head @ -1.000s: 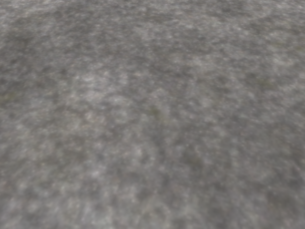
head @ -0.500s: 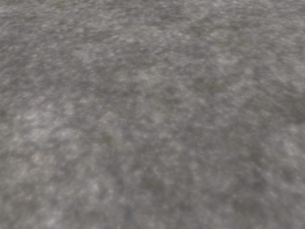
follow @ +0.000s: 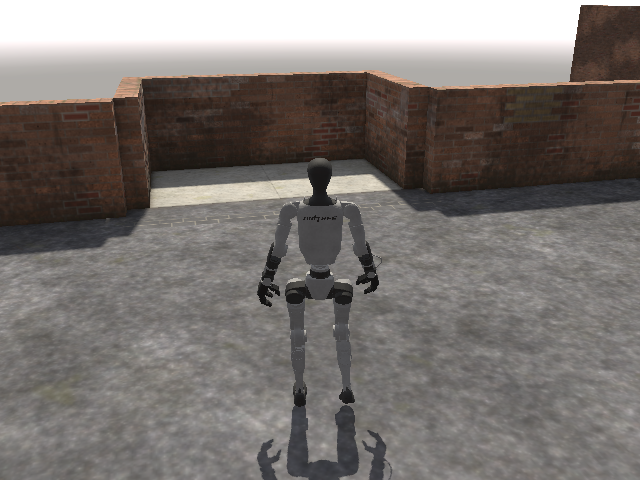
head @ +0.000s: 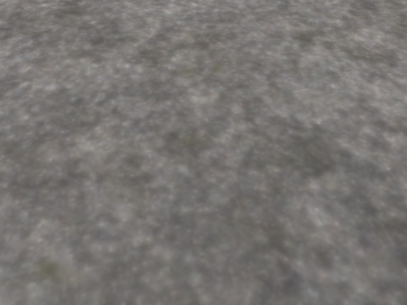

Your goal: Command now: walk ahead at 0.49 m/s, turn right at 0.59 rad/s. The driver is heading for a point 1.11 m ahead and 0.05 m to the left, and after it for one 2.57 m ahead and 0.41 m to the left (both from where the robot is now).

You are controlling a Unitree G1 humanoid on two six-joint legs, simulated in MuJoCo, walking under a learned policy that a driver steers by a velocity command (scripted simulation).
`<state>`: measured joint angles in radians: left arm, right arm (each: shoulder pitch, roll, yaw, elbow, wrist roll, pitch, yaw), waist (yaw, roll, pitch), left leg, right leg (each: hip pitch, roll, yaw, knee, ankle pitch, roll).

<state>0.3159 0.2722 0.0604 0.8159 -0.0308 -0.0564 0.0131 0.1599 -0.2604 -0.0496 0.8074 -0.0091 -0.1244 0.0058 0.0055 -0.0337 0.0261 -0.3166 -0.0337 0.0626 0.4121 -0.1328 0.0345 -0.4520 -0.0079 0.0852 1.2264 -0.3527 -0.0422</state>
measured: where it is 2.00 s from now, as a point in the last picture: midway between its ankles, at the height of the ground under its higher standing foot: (204, 163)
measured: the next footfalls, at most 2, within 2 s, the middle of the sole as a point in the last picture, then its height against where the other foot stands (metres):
right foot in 0.36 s outside the picture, level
left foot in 0.94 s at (206, 244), level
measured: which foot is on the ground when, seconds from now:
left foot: down 0.00-0.36, up 0.38-0.92, down 0.94-1.00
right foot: up 0.00-0.34, down 0.36-0.92, up 0.94-1.00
